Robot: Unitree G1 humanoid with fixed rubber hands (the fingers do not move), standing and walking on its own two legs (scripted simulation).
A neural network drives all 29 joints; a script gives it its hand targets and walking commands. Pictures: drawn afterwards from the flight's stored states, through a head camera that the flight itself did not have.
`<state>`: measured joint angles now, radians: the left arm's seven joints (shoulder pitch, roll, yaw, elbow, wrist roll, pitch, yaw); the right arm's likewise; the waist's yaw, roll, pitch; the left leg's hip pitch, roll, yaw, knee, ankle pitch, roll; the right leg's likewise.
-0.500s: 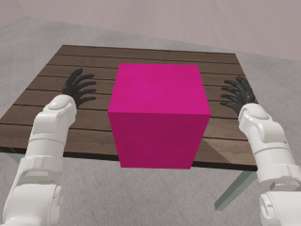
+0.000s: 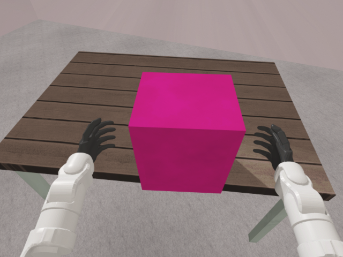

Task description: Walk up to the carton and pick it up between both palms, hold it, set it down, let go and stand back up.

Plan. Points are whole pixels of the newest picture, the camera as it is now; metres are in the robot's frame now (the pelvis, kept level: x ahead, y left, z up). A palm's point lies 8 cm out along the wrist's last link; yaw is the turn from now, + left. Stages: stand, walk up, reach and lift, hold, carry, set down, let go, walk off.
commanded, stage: set down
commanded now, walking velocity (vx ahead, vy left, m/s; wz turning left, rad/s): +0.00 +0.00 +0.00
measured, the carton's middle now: (183, 135) +0.45 +0.01 +0.02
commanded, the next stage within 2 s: let go in 0.76 s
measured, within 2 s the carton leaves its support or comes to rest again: neither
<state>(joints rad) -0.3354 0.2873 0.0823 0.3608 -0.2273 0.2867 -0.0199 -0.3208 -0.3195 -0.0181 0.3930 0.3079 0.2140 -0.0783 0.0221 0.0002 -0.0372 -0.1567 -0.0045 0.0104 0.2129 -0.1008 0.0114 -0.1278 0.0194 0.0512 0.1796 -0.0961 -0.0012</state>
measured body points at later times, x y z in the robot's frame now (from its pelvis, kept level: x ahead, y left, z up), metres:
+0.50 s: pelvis +0.02 +0.01 +0.00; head +0.02 +0.00 +0.45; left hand +0.28 +0.23 +0.01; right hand +0.29 -0.22 +0.01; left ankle +0.00 +0.11 -0.75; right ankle +0.00 -0.12 -0.75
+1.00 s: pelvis +0.02 +0.01 -0.01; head +0.02 +0.01 +0.44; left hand +0.23 +0.23 -0.06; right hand +0.23 -0.22 -0.06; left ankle +0.00 +0.11 -0.75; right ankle -0.01 -0.12 -0.75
